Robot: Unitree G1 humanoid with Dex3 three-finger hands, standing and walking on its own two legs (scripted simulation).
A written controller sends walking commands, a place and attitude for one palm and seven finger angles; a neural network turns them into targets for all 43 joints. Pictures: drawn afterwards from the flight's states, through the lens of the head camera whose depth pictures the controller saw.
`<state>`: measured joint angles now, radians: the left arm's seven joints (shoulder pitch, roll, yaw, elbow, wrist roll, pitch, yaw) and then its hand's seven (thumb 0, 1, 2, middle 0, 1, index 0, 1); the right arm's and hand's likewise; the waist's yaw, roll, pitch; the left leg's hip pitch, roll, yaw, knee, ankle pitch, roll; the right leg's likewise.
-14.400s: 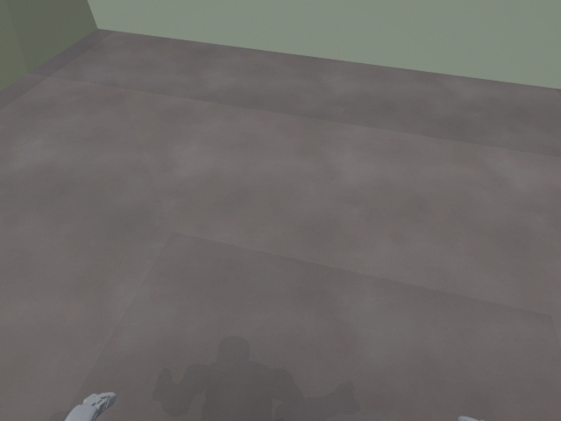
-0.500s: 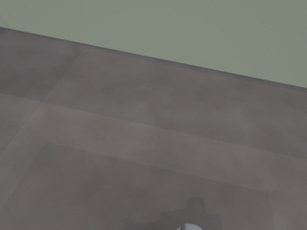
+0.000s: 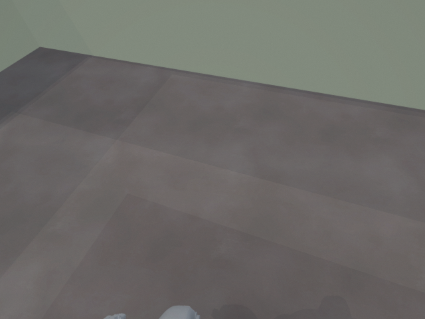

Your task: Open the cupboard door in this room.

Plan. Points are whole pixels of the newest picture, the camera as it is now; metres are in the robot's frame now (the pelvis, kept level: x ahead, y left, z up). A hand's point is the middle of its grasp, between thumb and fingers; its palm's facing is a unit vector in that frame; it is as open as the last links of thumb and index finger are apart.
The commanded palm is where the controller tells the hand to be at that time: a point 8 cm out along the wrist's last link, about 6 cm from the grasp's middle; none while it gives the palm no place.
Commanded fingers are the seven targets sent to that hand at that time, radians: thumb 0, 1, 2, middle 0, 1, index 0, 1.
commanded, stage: turn or walk to find it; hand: left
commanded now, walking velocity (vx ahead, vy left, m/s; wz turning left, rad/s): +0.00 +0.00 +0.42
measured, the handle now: out of the picture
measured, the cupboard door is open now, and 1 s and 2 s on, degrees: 0 0 0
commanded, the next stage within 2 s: none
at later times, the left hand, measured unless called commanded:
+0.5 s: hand out of the picture -0.04 +0.28 -0.18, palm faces +0.27 -0.93 -0.25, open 7.4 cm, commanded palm none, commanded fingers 0.00 0.90 0.90 -0.20 -0.30 -0.20 -0.30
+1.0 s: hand out of the picture -0.03 +0.21 -0.15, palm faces +0.41 -0.87 -0.27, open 7.4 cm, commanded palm none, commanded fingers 0.00 0.90 0.90 -0.20 -0.30 -0.20 -0.30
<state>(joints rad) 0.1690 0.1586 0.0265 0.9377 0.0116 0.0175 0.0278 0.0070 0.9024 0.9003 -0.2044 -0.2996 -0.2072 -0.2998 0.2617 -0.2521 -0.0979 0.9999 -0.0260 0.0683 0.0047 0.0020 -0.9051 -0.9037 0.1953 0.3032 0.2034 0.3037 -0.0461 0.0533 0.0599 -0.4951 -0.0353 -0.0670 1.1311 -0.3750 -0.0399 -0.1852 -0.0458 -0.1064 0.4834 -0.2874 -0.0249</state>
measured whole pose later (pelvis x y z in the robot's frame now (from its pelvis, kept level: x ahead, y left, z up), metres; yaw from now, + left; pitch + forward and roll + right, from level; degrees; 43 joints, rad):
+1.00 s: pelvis -0.04 +0.00 +0.00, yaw +25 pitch -1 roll +2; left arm 0.18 0.15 0.03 0.93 0.02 0.01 0.02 0.01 0.90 0.90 -0.20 -0.30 -0.21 -0.30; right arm 0.26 -0.26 -0.10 1.01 -0.03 0.08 0.01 0.00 -0.91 -0.90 0.19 0.30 0.20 0.30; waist -0.04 0.05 0.07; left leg -0.48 0.00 -0.05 1.18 -0.36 -0.05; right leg -0.21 -0.08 -0.16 0.50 -0.27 -0.02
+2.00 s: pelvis -0.08 -0.02 +0.00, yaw +50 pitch -1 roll +2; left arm 0.19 0.15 0.03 0.94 0.01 0.01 0.02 0.01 0.90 0.90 -0.20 -0.30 -0.21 -0.30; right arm 0.26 -0.25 -0.10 1.01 -0.03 0.07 0.01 0.00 -0.91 -0.90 0.19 0.30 0.20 0.30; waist -0.04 0.06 0.07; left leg -0.50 -0.01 -0.06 1.19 -0.35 -0.05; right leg -0.19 -0.07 -0.16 0.49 -0.29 -0.03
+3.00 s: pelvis -0.10 -0.06 +0.00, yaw +75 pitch -1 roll +3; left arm 0.17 0.15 0.03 0.93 0.01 0.02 0.02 0.01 0.90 0.90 -0.20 -0.30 -0.21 -0.30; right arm 0.27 -0.25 -0.10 1.00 -0.03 0.08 0.01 0.00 -0.90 -0.90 0.20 0.30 0.20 0.30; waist -0.04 0.06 0.07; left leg -0.50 -0.05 -0.07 1.14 -0.38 -0.03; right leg -0.21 -0.06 -0.11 0.51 -0.28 -0.04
